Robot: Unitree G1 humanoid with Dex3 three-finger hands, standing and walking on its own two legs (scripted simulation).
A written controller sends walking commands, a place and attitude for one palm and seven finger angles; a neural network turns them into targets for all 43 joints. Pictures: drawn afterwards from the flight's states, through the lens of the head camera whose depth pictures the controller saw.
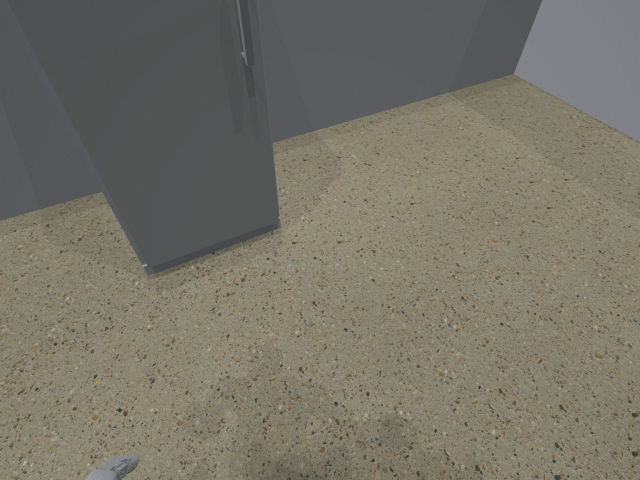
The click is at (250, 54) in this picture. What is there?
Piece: fridge door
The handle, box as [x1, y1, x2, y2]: [236, 0, 254, 65]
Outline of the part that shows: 236,0 243,45 243,51 241,53 245,59 245,63 247,65 254,64 247,2 246,0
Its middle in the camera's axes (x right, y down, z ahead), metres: -0.20 -0.58 +0.96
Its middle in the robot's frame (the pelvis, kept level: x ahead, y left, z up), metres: +1.12 +0.27 +0.15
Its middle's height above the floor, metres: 0.92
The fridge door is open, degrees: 0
